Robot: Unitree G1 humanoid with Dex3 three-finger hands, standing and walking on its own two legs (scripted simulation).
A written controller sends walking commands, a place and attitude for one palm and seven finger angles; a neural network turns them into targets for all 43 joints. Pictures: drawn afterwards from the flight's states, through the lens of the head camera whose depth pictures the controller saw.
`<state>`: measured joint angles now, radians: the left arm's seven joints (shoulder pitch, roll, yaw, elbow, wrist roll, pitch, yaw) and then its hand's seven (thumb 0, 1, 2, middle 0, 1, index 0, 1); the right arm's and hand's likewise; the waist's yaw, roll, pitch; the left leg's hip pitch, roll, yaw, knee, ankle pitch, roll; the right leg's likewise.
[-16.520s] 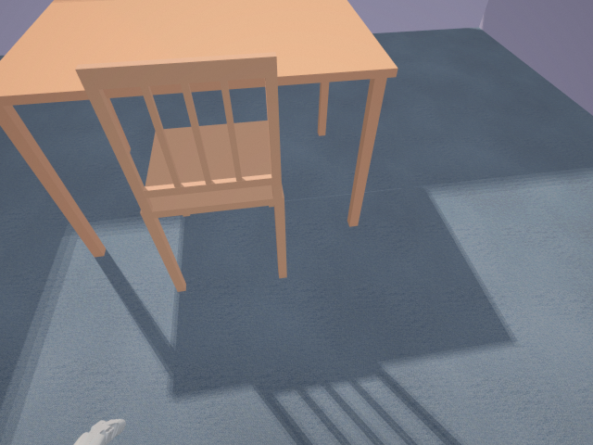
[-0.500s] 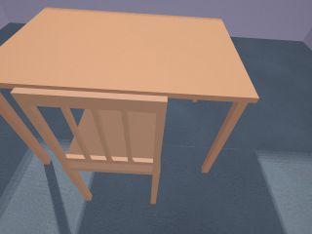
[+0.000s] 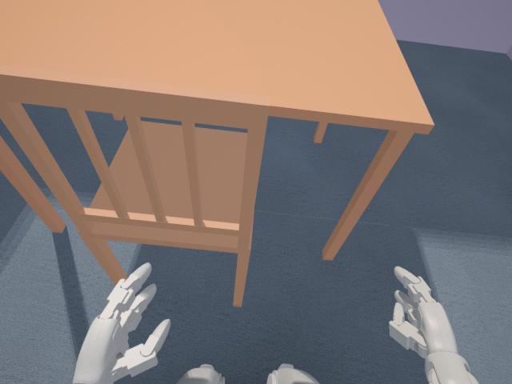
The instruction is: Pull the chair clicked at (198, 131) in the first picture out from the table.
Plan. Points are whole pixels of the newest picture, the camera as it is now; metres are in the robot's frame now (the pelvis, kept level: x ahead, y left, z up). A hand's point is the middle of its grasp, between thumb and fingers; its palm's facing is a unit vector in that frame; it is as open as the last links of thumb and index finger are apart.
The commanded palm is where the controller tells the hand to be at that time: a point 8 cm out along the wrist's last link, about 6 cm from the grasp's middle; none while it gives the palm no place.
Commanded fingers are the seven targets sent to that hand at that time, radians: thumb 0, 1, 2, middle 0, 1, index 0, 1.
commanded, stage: raise the hand toward the chair's back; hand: left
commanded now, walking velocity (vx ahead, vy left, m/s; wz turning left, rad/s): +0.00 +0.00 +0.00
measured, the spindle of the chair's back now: (148, 175) +0.47 +0.24 +0.00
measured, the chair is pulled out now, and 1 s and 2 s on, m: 0.00 0.00 0.00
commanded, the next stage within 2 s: aim the fingers beside a spindle in 1.64 s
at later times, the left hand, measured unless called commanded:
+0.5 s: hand (121, 297) +0.22 +0.20 +0.04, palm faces +0.13 -0.99 -0.07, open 13.9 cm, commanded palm +0.19 +0.25 +0.03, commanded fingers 0.00 -0.24 0.41 -0.09 -0.12 -0.09 -0.12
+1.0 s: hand (108, 298) +0.23 +0.22 +0.03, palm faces -0.03 -1.00 -0.03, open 16.8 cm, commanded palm +0.21 +0.28 +0.04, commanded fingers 0.00 -0.50 0.30 -0.06 -0.08 -0.06 -0.08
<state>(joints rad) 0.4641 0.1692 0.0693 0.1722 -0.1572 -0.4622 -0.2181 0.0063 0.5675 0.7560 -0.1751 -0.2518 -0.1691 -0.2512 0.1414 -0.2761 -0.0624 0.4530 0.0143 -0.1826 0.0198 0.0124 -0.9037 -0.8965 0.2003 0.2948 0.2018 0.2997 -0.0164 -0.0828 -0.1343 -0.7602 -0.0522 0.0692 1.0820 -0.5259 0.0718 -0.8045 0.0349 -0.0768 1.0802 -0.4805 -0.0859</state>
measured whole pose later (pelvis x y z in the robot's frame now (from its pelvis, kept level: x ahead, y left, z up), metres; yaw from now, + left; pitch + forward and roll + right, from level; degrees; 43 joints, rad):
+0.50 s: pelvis +0.01 -0.01 +0.00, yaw +1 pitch +17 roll -1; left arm 0.44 0.21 0.24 -0.01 -0.29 -0.44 -0.22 0.00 -0.02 0.51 -0.11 -0.16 -0.11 -0.16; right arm 0.27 -0.22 -0.02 0.60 0.04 -0.18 -0.04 0.01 -0.90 -0.90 0.21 0.30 0.21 0.30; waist -0.02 0.02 -0.15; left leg -0.87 -0.03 0.02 1.11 -0.54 0.04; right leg -0.89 0.05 -0.13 1.07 -0.48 -0.10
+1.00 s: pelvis +0.01 +0.02 +0.00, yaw +1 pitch +16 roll -3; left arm 0.32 0.26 0.16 0.09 -0.27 -0.37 -0.32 -0.01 -0.48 0.31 -0.06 -0.09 -0.06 -0.09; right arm 0.20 -0.23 0.04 0.51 0.04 -0.20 -0.05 0.01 -0.90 -0.90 0.21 0.30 0.21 0.30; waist 0.00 0.03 -0.13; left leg -0.85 -0.06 0.02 1.10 -0.53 0.10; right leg -0.85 0.03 -0.12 1.03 -0.46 -0.05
